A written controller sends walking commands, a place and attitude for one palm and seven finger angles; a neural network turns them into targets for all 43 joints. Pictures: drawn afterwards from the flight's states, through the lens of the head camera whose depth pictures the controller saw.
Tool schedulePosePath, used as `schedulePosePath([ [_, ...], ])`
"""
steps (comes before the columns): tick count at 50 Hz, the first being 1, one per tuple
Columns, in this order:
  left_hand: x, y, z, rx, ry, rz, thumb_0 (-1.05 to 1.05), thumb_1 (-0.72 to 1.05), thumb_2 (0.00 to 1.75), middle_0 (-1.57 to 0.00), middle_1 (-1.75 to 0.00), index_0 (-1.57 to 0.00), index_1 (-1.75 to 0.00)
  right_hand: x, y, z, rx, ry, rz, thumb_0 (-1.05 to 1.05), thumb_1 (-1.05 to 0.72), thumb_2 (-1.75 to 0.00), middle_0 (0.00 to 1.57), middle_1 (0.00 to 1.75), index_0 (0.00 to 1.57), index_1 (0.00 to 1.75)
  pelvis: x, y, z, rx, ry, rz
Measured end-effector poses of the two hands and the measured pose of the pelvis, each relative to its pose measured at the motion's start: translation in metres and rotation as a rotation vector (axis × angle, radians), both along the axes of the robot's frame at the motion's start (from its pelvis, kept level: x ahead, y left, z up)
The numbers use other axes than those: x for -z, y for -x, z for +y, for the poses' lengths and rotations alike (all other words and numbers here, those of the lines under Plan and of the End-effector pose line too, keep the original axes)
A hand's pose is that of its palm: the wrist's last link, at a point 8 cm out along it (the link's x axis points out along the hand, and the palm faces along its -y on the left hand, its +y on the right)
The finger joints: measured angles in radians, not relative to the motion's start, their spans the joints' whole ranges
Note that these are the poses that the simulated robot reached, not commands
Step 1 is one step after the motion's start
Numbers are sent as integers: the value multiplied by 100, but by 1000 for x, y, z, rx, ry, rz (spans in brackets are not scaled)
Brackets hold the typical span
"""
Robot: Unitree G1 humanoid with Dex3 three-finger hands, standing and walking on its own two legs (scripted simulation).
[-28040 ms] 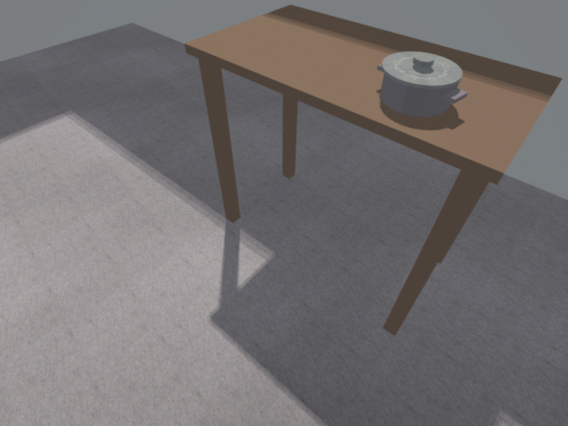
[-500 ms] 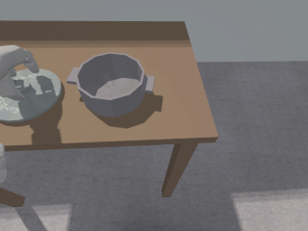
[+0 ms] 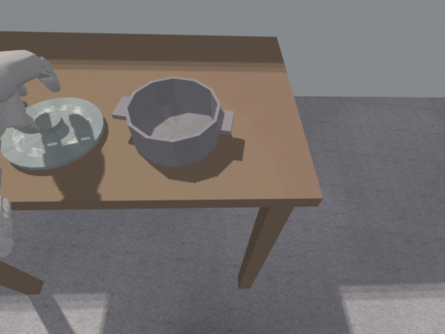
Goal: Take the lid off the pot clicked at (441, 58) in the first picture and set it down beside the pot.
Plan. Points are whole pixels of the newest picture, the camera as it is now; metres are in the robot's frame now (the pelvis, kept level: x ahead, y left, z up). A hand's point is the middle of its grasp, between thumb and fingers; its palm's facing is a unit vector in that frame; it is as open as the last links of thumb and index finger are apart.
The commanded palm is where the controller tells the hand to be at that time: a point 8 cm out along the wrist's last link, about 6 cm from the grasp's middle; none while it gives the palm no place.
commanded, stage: raise the empty hand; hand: left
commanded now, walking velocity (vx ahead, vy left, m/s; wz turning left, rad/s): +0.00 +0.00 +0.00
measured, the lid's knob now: (49, 122) +0.48 +0.32 +0.10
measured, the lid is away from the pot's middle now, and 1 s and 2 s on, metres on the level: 0.23 0.23 0.23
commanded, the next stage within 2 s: draw the hand back to the body in 1.02 s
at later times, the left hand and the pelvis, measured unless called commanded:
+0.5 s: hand (7, 70) +0.46 +0.31 +0.22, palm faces -0.27 -0.08 -0.96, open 11.1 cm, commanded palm +0.46 +0.31 +0.28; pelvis +0.00 +0.00 +0.00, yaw +0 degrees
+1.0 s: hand out of the picture +0.46 +0.32 +0.27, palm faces -0.19 -0.07 -0.98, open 11.1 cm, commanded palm +0.45 +0.31 +0.33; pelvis +0.01 -0.01 +0.01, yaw +1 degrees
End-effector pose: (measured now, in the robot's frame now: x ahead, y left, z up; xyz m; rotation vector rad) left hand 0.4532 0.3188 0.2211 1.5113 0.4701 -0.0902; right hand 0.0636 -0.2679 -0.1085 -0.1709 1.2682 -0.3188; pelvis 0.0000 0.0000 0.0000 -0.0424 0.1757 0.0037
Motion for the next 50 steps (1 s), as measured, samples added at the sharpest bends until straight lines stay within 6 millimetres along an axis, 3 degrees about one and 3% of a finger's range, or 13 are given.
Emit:
schedulePosePath([
  [18,-41,-3,-7,-3,-15,-61,0,-12,89,-49,-63,-48,-62,0,13,2,4,-14,13,1,-91,-90,20,30,20,29,-3,2,2,-2,-4,-16],
  [50,-110,5,-1,-140,-41,-147,0,-13,89,-49,-63,-49,-62,-2,-23,-5,-54,-43,-46,1,-91,-90,20,30,20,29,-8,-8,-12,-13,-17,-26],
])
